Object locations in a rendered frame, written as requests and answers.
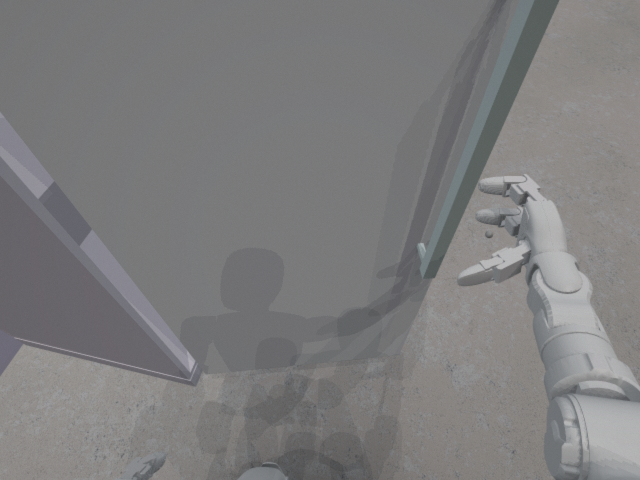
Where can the robot right forearm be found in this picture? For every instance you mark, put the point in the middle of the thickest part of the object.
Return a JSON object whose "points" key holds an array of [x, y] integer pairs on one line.
{"points": [[573, 345]]}

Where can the robot left hand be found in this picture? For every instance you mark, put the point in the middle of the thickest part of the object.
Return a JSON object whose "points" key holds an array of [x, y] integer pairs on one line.
{"points": [[144, 468]]}

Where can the right robot upper arm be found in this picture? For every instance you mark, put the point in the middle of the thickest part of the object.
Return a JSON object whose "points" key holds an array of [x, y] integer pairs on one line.
{"points": [[592, 438]]}

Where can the handle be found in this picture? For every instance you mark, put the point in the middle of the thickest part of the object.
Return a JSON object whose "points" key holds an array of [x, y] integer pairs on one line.
{"points": [[525, 33]]}

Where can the fridge door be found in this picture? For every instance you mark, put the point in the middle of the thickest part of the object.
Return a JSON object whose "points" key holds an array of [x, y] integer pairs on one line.
{"points": [[263, 170]]}

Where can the left robot shin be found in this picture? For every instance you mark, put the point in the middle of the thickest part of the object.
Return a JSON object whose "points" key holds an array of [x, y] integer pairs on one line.
{"points": [[272, 465]]}

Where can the robot right hand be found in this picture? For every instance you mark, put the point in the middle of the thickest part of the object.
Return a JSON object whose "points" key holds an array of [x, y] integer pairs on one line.
{"points": [[539, 223]]}

